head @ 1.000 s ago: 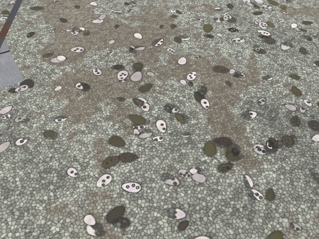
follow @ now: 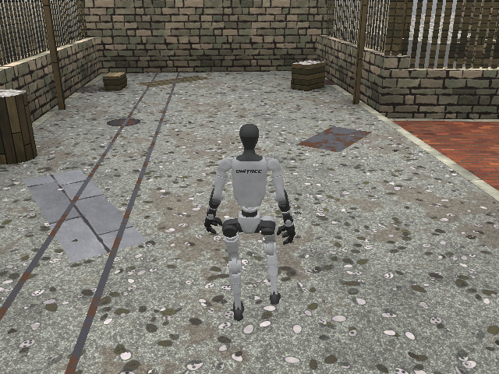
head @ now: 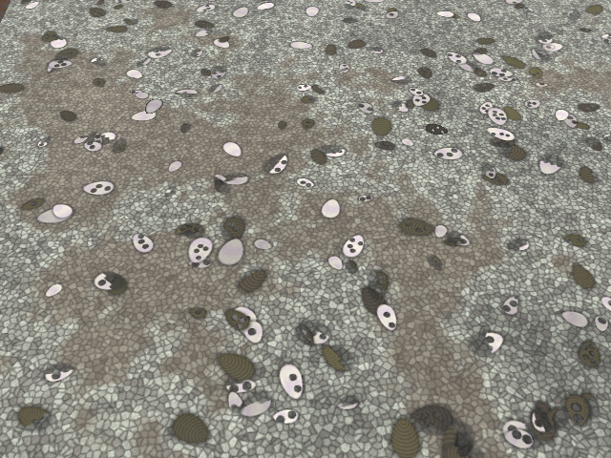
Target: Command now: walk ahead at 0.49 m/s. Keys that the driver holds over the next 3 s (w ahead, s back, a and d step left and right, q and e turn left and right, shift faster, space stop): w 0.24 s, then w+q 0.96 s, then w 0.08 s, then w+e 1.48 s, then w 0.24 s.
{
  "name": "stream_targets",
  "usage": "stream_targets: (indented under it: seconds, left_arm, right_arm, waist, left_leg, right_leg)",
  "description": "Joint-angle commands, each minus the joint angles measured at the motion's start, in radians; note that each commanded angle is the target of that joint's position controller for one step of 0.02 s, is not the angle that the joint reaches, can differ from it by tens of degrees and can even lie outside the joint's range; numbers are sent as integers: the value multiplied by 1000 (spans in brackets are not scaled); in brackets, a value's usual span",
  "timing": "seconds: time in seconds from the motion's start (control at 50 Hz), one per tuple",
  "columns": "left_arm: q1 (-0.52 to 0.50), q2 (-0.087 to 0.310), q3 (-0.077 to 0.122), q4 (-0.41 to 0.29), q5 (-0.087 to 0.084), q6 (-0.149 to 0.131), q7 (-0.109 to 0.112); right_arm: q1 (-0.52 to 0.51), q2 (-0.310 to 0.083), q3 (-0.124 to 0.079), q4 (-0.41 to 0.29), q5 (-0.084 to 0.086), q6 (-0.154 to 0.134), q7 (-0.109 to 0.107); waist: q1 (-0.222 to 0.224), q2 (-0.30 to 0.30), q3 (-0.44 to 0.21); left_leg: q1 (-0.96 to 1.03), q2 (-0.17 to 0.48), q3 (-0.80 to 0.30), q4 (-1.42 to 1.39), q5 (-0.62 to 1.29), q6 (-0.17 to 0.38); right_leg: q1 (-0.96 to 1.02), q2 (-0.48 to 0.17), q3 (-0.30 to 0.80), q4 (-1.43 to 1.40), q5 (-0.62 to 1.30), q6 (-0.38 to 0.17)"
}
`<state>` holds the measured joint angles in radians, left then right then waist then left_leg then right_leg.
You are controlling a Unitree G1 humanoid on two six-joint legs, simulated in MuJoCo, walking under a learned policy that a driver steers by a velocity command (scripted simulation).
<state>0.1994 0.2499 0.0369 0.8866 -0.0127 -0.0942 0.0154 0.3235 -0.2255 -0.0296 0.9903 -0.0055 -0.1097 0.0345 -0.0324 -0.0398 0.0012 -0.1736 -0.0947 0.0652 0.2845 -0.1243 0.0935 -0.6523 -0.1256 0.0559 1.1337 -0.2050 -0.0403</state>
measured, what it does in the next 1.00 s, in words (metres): walks ahead, turning left: right foot, then left foot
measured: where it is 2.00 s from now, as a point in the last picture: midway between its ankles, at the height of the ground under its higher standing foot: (217, 280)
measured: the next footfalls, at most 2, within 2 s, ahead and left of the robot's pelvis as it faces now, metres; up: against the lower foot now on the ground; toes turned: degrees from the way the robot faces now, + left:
right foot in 0.30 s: +0.34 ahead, -0.17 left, +0.00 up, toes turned -1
left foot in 0.86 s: +0.59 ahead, +0.11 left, +0.00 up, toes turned +21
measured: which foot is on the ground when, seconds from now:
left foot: down 0.00-0.32, up 0.34-0.84, down 0.86-1.00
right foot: up 0.00-0.28, down 0.30-0.88, up 0.90-1.00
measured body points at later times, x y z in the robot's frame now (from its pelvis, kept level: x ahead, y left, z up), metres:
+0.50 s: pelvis +0.27 -0.08 +0.00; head +0.29 -0.09 +0.45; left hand +0.32 +0.19 -0.12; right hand +0.36 -0.35 -0.14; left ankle +0.27 +0.09 -0.65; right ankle +0.29 -0.17 -0.74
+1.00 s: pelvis +0.52 +0.02 -0.01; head +0.56 +0.04 +0.43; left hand +0.53 +0.32 -0.14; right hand +0.74 -0.18 -0.13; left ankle +0.55 +0.10 -0.74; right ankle +0.49 -0.16 -0.64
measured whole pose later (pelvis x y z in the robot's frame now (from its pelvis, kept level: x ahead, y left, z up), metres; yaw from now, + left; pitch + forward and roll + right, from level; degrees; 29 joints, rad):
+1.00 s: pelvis +0.52 +0.02 -0.01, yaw +23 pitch +1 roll +0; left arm 0.19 0.27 0.06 0.85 -0.02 -0.13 0.01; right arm 0.21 -0.26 -0.09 0.79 0.02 -0.06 0.04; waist 0.00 -0.01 0.05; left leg -0.36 -0.10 0.03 0.52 -0.18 0.11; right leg -0.42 -0.07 0.03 1.25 -0.38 -0.01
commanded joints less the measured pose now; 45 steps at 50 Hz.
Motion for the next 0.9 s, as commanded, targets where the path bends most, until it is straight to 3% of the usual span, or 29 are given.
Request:
stream_targets:
  seconds: [0.02, 0.1, 0.2, 0.24, 0.26, 0.28, 0.3, 0.32, 0.34, 0.36, 0.38, 0.4, 0.44, 0.48, 0.58, 0.66, 0.74, 0.76, 0.8, 0.82, 0.84, 0.86, 0.88, 0.9]
  left_arm:
    - [33, 43, 12, -42, 12, 5, 7]
    - [-126, 29, 6, -83, 4, -6, -5]
    - [-251, 42, 2, -132, -10, -15, -35]
    - [-232, 63, 9, -139, -10, -24, -46]
    - [-186, 80, 18, -132, -9, -29, -47]
    - [-64, 113, 39, -98, -6, -33, -43]
    - [142, 184, 67, -46, 0, -37, -35]
    - [291, 297, 97, -20, 18, -30, -30]
    - [316, 227, 77, -15, 22, -27, -31]
    - [232, 159, 55, -27, 18, -30, -31]
    - [132, 120, 41, -48, 12, -31, -32]
    - [58, 84, 30, -53, 10, -32, -37]
    - [11, 51, 24, -40, 21, -38, -41]
    - [31, 66, 31, -16, 29, -44, -36]
    - [72, 98, 41, 14, 35, -35, -7]
    - [117, 128, 49, 28, 24, -23, 10]
    - [172, 145, 58, 48, 10, 4, 15]
    - [168, 152, 61, 46, 6, 10, 15]
    - [135, 182, 69, 32, 0, 20, 19]
    - [120, 198, 74, 25, -3, 26, 22]
    - [99, 213, 77, 18, -5, 33, 23]
    - [82, 211, 74, 7, -9, 33, 23]
    - [107, 126, 49, -24, 28, 19, 16]
    - [170, 37, 17, -79, 12, -25, -2]
  right_arm:
    - [-40, -133, -22, -56, 2, -17, -20]
    - [39, -160, -26, -39, 17, -4, -34]
    - [114, -169, -31, -5, 26, 17, -36]
    - [106, -181, -37, -3, 27, 27, -38]
    - [94, -186, -39, -5, 27, 33, -39]
    - [75, -176, -33, -11, 24, 37, -38]
    - [57, -138, -17, -33, 11, 37, -36]
    - [148, -23, 17, -52, 11, 18, -30]
    - [160, -48, 13, -38, 29, -5, -28]
    - [81, -152, -18, -57, 58, -13, -29]
    - [23, -158, -23, -75, 60, -10, -34]
    - [-6, -143, -28, -77, 48, 0, -42]
    - [30, -99, -35, -68, 41, 33, -43]
    - [39, -67, -37, -70, 42, 54, -41]
    - [-93, -64, -47, -136, 31, 60, -34]
    - [-231, -43, -37, -193, 22, 57, -8]
    - [-336, -35, -31, -260, 27, 56, 19]
    - [-344, -38, -32, -275, 29, 56, 25]
    - [-315, -64, -45, -291, 31, 59, 32]
    - [-258, -88, -58, -288, 33, 62, 32]
    - [-145, -129, -81, -267, 37, 63, 30]
    - [17, -196, -117, -225, 36, 65, 16]
    - [107, -295, -141, -199, 34, 72, -9]
    - [73, -339, -138, -237, 23, 55, -3]
  waist:
    - [47, 74, 54]
    - [-11, 78, 54]
    - [-50, 94, 81]
    - [-25, 107, 69]
    - [8, 115, 47]
    - [75, 108, -17]
    - [158, 66, -159]
    - [158, -162, -322]
    - [164, -216, -395]
    - [146, -138, -246]
    - [111, -84, -157]
    - [81, -38, -85]
    - [29, -70, -29]
    - [13, -52, -4]
    - [29, -20, 43]
    - [74, 1, 85]
    - [102, 6, 115]
    - [95, 0, 113]
    - [55, -36, 66]
    - [16, -60, 20]
    - [-51, -67, -45]
    - [-136, -34, -129]
    - [-116, 179, -198]
    - [-23, 304, -354]
  left_leg:
    - [-97, 284, -215, -203, 67, 172]
    - [-14, 266, -164, -185, 83, 126]
    - [144, 326, -180, -115, 58, 112]
    - [189, 351, -194, -61, 104, 97]
    - [180, 346, -199, -3, 201, 86]
    - [155, 302, -174, 133, 353, 65]
    - [14, 239, -126, 391, 333, 32]
    - [-408, 75, -27, 805, -25, -50]
    - [-540, 45, -188, 987, -429, -43]
    - [-611, 100, -226, 1057, -369, -24]
    - [-596, 154, -199, 1032, -272, -20]
    - [-559, 187, -186, 975, -196, -26]
    - [-455, 223, -182, 907, -109, -32]
    - [-460, 221, -178, 901, -57, -38]
    - [-577, 209, -192, 693, 127, -55]
    - [-582, 206, -111, 504, 207, -47]
    - [-626, 196, -48, 413, 121, -19]
    - [-606, 185, -26, 398, 80, -8]
    - [-473, 125, 42, 384, -14, 26]
    - [-376, 85, 71, 391, -65, 47]
    - [-220, 43, 85, 360, -74, 76]
    - [43, 16, 49, 270, -7, 116]
    - [325, 229, -284, 262, 52, 180]
    - [579, 440, -890, 73, -139, 392]
  right_leg:
    - [-27, -43, 3, -145, 155, 27]
    - [3, 2, -35, -427, 305, 36]
    - [1, 32, -44, -576, 224, 18]
    - [52, 47, -51, -618, 144, -11]
    - [143, 69, -65, -642, 115, -25]
    - [309, 102, -87, -671, 103, -46]
    - [607, 22, -5, -641, 128, -96]
    - [1036, -244, 390, -680, 24, -230]
    - [1060, -316, 654, -813, -61, -263]
    - [929, -287, 512, -828, -70, -207]
    - [781, -250, 360, -853, -16, -171]
    - [658, -202, 249, -900, 29, -147]
    - [519, -136, 94, -964, 107, -114]
    - [486, -121, -5, -982, 232, -121]
    - [540, -125, -124, -1005, 312, -123]
    - [608, -144, -196, -1015, 305, -111]
    - [750, -182, -240, -952, 389, -103]
    - [768, -187, -254, -923, 453, -96]
    - [772, -182, -289, -815, 765, -76]
    - [768, -179, -300, -716, 928, -66]
    - [737, -163, -309, -552, 1011, -52]
    - [612, -115, -320, -313, 892, -13]
    - [299, -29, -304, 26, 175, 28]
    - [-46, 177, -88, 318, -405, 62]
